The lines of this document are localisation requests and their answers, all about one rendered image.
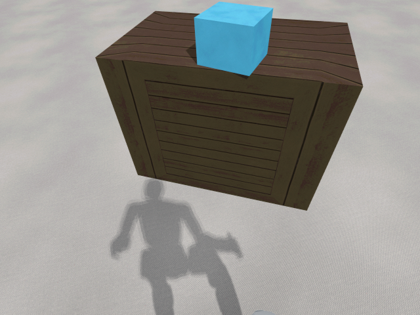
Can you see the pedestal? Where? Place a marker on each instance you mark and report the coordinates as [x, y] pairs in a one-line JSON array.
[[268, 136]]

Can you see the carton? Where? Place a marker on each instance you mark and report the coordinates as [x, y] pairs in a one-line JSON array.
[[232, 37]]

